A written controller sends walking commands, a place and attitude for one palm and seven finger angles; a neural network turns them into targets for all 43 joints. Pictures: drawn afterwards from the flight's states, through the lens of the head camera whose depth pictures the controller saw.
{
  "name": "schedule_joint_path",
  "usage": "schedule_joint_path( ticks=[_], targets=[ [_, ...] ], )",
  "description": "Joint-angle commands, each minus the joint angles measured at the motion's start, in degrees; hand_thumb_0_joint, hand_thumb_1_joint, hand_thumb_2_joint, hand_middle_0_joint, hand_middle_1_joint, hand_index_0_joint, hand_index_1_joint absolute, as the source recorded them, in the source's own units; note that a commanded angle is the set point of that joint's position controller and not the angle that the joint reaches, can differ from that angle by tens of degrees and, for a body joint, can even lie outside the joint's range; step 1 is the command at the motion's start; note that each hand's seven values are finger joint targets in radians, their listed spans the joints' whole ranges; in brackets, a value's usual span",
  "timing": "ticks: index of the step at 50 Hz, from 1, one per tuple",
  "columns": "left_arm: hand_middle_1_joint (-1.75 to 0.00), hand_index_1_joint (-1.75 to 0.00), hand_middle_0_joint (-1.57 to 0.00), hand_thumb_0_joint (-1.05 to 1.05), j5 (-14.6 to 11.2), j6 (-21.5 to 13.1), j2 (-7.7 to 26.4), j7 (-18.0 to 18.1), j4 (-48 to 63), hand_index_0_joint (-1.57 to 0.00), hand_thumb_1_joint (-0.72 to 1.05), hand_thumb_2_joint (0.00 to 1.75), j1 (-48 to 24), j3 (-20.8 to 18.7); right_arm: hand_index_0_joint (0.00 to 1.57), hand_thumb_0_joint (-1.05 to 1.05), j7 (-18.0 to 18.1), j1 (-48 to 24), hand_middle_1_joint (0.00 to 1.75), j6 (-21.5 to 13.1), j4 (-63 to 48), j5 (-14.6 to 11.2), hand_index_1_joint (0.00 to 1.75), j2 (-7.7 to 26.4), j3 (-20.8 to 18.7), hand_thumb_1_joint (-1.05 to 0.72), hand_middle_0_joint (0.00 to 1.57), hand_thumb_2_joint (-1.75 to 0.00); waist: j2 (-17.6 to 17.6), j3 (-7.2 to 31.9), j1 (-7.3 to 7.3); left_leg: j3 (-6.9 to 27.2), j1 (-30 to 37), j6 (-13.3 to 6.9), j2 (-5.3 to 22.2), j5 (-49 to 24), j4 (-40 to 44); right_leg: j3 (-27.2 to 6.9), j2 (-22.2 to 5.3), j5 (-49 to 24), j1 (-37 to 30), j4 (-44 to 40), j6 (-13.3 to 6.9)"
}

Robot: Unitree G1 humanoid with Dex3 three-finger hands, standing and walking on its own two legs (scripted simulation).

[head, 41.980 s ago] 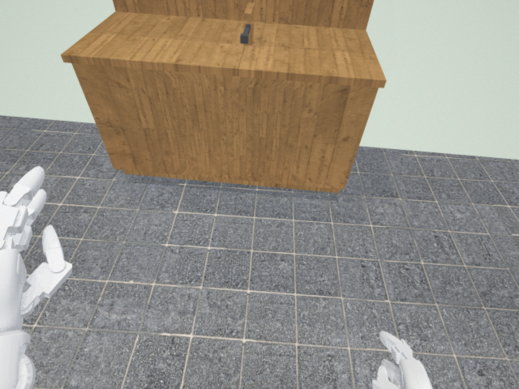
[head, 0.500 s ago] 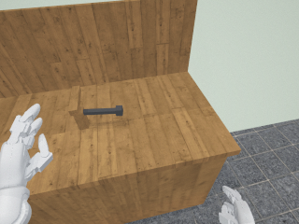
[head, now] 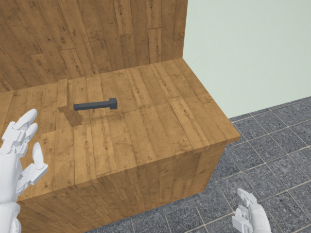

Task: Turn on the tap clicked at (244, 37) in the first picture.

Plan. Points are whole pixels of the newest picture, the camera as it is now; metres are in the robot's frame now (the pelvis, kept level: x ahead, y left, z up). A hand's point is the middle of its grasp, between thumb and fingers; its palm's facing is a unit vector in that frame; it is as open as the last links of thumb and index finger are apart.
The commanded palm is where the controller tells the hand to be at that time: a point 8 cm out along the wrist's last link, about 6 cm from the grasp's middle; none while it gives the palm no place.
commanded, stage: step back with the hand held close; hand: left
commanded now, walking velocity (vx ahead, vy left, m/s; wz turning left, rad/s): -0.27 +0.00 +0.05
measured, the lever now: (113, 103) +0.51 +0.20 +0.01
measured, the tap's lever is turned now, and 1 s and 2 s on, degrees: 80 80 80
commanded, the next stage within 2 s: stop stepping back and stand still in 1.10 s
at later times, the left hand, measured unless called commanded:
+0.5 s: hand (16, 192) +0.15 +0.26 +0.15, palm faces +0.41 -0.81 -0.42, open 7.4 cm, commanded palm +0.10 +0.30 +0.17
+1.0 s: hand (22, 220) +0.11 +0.22 +0.16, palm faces +0.30 -0.88 -0.38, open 7.4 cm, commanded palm +0.05 +0.27 +0.17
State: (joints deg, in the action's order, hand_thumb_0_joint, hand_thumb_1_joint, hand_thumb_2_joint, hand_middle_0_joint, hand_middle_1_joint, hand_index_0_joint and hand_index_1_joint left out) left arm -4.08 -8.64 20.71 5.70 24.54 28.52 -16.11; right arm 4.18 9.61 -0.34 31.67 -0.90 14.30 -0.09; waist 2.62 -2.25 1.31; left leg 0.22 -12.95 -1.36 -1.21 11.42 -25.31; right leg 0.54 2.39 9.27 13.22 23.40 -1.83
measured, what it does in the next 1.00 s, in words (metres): walks backwards: right foot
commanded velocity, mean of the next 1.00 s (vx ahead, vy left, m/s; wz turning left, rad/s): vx -0.34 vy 0.00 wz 0.01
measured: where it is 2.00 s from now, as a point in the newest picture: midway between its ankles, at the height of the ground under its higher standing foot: outside the picture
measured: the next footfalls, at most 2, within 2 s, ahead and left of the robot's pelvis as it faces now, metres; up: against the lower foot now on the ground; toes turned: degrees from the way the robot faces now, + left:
right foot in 0.92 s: -0.12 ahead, -0.14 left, +0.00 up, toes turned +2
left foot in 1.10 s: -0.05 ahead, +0.08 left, +0.00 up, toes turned +0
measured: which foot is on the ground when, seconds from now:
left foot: down 0.00-0.96, up 0.98-1.00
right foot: down 0.00-0.62, up 0.64-0.90, down 0.92-1.00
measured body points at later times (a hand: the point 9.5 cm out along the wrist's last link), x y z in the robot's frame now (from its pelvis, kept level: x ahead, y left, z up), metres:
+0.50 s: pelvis -0.05 +0.01 -0.02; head -0.02 +0.02 +0.43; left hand +0.13 +0.30 +0.17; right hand +0.13 -0.21 -0.10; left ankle +0.02 +0.10 -0.74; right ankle +0.04 -0.09 -0.74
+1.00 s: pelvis -0.11 +0.00 -0.01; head -0.07 +0.01 +0.44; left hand +0.09 +0.26 +0.18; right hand +0.08 -0.21 -0.10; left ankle +0.00 +0.10 -0.73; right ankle -0.16 -0.14 -0.74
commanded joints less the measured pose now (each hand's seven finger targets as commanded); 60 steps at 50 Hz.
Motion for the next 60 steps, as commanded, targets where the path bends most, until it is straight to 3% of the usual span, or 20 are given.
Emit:
schedule_joint_path(
  ticks=[1, 10, 18, 23, 25, 29, 32, 35, 37, 40, 45, 47, 48, 49, 52, 53, 54, 55, 56, 60],
  targets=[
    [-0.3, -0.3, -0.2, 0.0, 0.4, -5.0, 13.5, 2.4, 16.2, -0.2, 0.9, 0.9, -3.4, -11.3, 0.2, 0.0, 0.8, -6.1, 0.3, -3.1, -9.4, 0.2, 0.3, 5.7, -2.7, -0.9, 0.2, -0.9, 1.9, 9.5, 0.77, 7.0, -0.8, -1.2, 5.6, -4.4, 3.1, -5.8, -7.1, -6.7, -2.2, -2.0, 0.7],
    [-0.3, -0.3, -0.2, 0.0, 1.8, -5.8, 10.3, 3.4, 14.6, -0.2, 0.9, 0.9, -2.6, -9.3, 0.2, 0.0, 0.9, -4.1, 0.3, -5.1, -9.0, 0.2, 0.3, 6.6, -3.0, -0.9, 0.2, -0.9, 1.7, 5.8, -0.13, 10.7, -11.7, -2.8, 7.2, 17.0, 6.4, -5.2, -4.8, 8.8, -0.1, -0.8, 1.4],
    [-0.3, -0.3, -0.2, 0.0, 3.9, -6.1, 9.8, 3.5, 15.2, -0.2, 0.9, 0.9, -4.6, -10.3, 0.2, 0.0, 1.0, -4.0, 0.3, -5.7, -8.9, 0.6, 0.3, 6.3, -3.1, -0.9, 0.2, -0.9, 3.1, 6.1, 0.02, 13.7, -24.6, -5.4, 9.8, 26.5, 9.9, -5.0, -2.0, 2.7, -10.3, 9.2, 2.4],
    [-0.3, -0.3, -0.2, 0.0, 2.3, -5.7, 10.0, 3.9, 18.3, -0.2, 0.9, 0.9, -4.5, -8.9, 0.2, 0.0, -0.2, -1.7, 0.3, -5.1, -7.3, 0.7, 0.3, 5.1, -3.3, -0.9, 0.2, -0.9, -7.6, 8.3, -1.37, 5.7, -7.6, -0.8, 2.7, 12.3, -11.2, -16.1, -13.9, 5.5, 7.7, -4.6, -4.3],
    [-0.3, -0.3, -0.2, 0.0, 1.7, -5.4, 11.0, 4.6, 18.4, -0.2, 0.9, 0.9, -2.8, -9.6, 0.2, 0.0, -0.5, -1.5, 0.3, -4.8, -6.5, 0.8, 0.3, 4.3, -3.2, -0.9, 0.2, -0.9, -8.7, 9.7, -1.8, 4.5, -4.7, 0.2, 2.0, 8.3, -15.1, -16.0, -17.1, 0.4, 9.2, -4.6, -5.8],
    [-0.3, -0.3, -0.2, 0.0, 1.5, -6.3, 12.8, 5.1, 22.0, -0.2, 0.9, 0.9, -0.6, -12.2, 0.2, 0.0, -0.3, -3.4, 0.3, -4.3, -7.6, 0.4, 0.3, 5.0, -3.4, -0.9, 0.2, -0.9, -0.3, 9.2, -1.45, 10.2, -7.6, -1.6, 6.9, 9.9, -3.8, -9.5, -10.4, 3.0, 9.3, 3.1, -2.2],
    [-0.3, -0.3, -0.2, 0.0, 3.8, -7.4, 12.1, 4.9, 22.8, -0.2, 0.9, 0.9, -3.3, -14.1, 0.2, 0.0, 0.4, -4.3, 0.3, -5.9, -7.5, 1.7, 0.3, 6.0, -3.4, -0.9, 0.2, -0.9, 17.0, 8.7, -1.26, 25.4, -27.4, -7.1, 19.4, 33.8, 20.1, -2.7, 1.9, 10.5, -6.1, 28.8, 2.9],
    [-0.3, -0.3, -0.2, 0.0, 3.1, -6.3, 10.6, 4.4, 17.7, -0.2, 0.9, 0.9, -5.1, -12.3, 0.2, 0.0, -0.1, -2.8, 0.3, -7.5, -5.1, 2.0, 0.3, 4.1, -4.3, -0.9, 0.2, -0.9, 3.5, 8.2, -0.42, 20.9, -10.2, -7.4, 18.4, 13.7, 14.0, -5.0, 0.1, 16.1, 9.0, 34.6, 2.3],
    [-0.3, -0.3, -0.2, 0.0, 2.0, -5.4, 7.7, 4.1, 15.9, -0.2, 0.9, 0.9, -3.4, -9.1, 0.2, 0.0, -0.3, -2.4, 0.3, -8.0, -3.8, 1.7, 0.3, 3.6, -3.6, -0.9, 0.2, -0.9, 3.7, 9.9, -0.57, 17.2, 0.9, -6.0, 16.9, 3.9, 11.8, -3.9, -0.9, 18.2, 13.8, 27.6, 2.2],
    [-0.3, -0.3, -0.2, 0.0, 2.0, -4.2, 6.5, 3.6, 16.7, -0.2, 0.9, 0.9, -6.6, -5.8, 0.2, 0.0, -0.6, -3.4, 0.3, -8.2, -2.8, 1.9, 0.3, 4.0, -2.4, -0.9, 0.2, -0.9, 9.0, 10.8, -0.43, 14.7, 2.6, -4.5, 15.4, 5.1, 12.5, -3.6, -0.4, 16.9, 9.3, 15.1, 1.8],
    [-0.3, -0.3, -0.2, 0.0, 1.8, -5.6, 10.9, 2.5, 20.8, -0.2, 0.9, 0.9, -7.3, -9.1, 0.2, 0.0, -0.6, -4.0, 0.3, -7.2, -3.1, 1.8, 0.3, 4.1, -2.6, -0.9, 0.2, -0.9, 5.4, 14.9, 0.5, 7.2, 5.3, 0.0, 10.3, -3.1, 2.0, -2.7, -2.5, 0.4, 2.2, -9.3, -0.4],
    [-0.3, -0.3, -0.2, 0.0, 1.2, -7.2, 13.1, 2.3, 22.2, -0.2, 0.9, 0.9, -6.7, -10.9, 0.2, 0.0, -0.4, -4.3, 0.3, -6.4, -3.7, 1.3, 0.3, 2.2, -1.9, -0.9, 0.2, -0.9, -4.8, 15.6, -0.21, 0.5, 3.9, 2.3, 4.2, 0.6, -11.2, -8.1, -11.6, -16.6, 4.2, -7.8, -3.6],
    [-0.3, -0.3, -0.2, 0.0, 0.5, -7.0, 12.6, 1.9, 20.1, -0.2, 0.9, 0.9, -5.4, -10.4, 0.2, 0.0, 0.0, -3.5, 0.3, -6.6, -3.6, 0.0, 0.3, 3.3, -3.8, -0.9, 0.2, -0.9, -16.2, 14.6, -0.45, -2.0, 2.2, 3.5, 0.2, 6.3, -22.0, -8.6, -15.6, -20.5, 7.2, -7.9, -6.0],
    [-0.3, -0.3, -0.2, 0.0, 0.5, -6.8, 13.2, 1.9, 19.4, -0.2, 0.9, 0.9, -3.4, -11.4, 0.2, 0.0, 0.0, -5.0, 0.3, -6.4, -5.2, -0.3, 0.3, 3.3, -3.7, -0.9, 0.2, -0.9, -17.8, 12.2, -0.01, -1.6, -4.8, 3.6, -0.9, 11.8, -30.1, -9.9, -18.4, -30.0, 6.2, -5.9, -8.0],
    [-0.3, -0.3, -0.2, 0.0, 1.0, -6.1, 12.4, 1.5, 17.2, -0.2, 0.9, 0.9, -0.8, -12.9, 0.2, 0.0, 0.1, -6.4, 0.3, -5.0, -6.5, 0.1, 0.3, 0.9, -0.5, -0.9, 0.2, -0.9, -8.2, 10.3, -1.68, -0.8, -13.3, 2.3, 1.5, 10.6, -13.9, -6.0, -16.3, -48.4, -6.1, 4.8, -4.7],
    [-0.3, -0.3, -0.2, 0.0, 0.7, -6.3, 11.9, 1.6, 16.6, -0.2, 0.9, 0.9, -0.7, -12.7, 0.2, 0.0, 0.6, -6.0, 0.3, -4.6, -6.4, -0.1, 0.3, 1.9, -0.8, -0.9, 0.2, -0.9, -4.9, 11.5, -2.3, -2.2, -6.7, 2.0, 1.3, -2.3, -2.6, -3.9, -13.2, -47.1, -4.5, 10.4, -1.9],
    [-0.3, -0.3, -0.2, 0.0, 0.0, -6.7, 12.1, 1.8, 18.5, -0.2, 0.9, 0.9, -1.9, -12.4, 0.2, 0.0, 0.8, -5.7, 0.3, -4.7, -6.5, -0.3, 0.3, 3.9, -1.7, -0.9, 0.2, -0.9, 1.1, 13.7, -1.84, 3.1, 4.3, -0.4, 7.5, -29.4, 2.3, -0.9, -7.9, -32.2, 2.4, 15.9, 1.6],
    [-0.3, -0.3, -0.2, 0.0, -0.4, -6.5, 12.3, 1.9, 20.2, -0.2, 0.9, 0.9, -2.7, -11.8, 0.2, 0.0, 0.3, -4.6, 0.3, -5.4, -6.7, -0.1, 0.3, 5.2, -2.8, -0.9, 0.2, -0.9, 9.3, 15.8, -0.46, 12.9, 13.4, -3.7, 16.8, -50.7, 2.2, -2.4, -2.9, 5.1, 12.7, 22.0, 2.7],
    [-0.3, -0.3, -0.2, 0.0, 0.0, -6.5, 10.4, 1.7, 17.5, -0.2, 0.9, 0.9, -4.6, -8.4, 0.2, 0.0, -0.5, -3.0, 0.3, -6.5, -4.7, -0.9, 0.3, 5.2, -3.8, -0.9, 0.2, -0.9, 8.2, 14.2, -1.37, 12.7, 14.3, -3.5, 20.0, -46.1, 4.8, -5.9, -0.8, 22.5, 14.3, 29.1, 1.4],
    [-0.3, -0.3, -0.2, 0.0, 0.7, -3.6, 10.2, 2.9, 21.5, -0.2, 0.9, 0.9, -3.5, -8.7, 0.2, 0.0, -0.9, -1.1, 0.3, -8.9, -3.9, 0.4, 0.3, 4.8, -3.9, -0.9, 0.2, -0.9, 7.7, 14.1, -0.98, 12.8, 8.7, -5.2, 17.2, -29.5, 6.9, -5.3, -1.8, 15.8, 13.5, 27.1, 2.4]
  ],
)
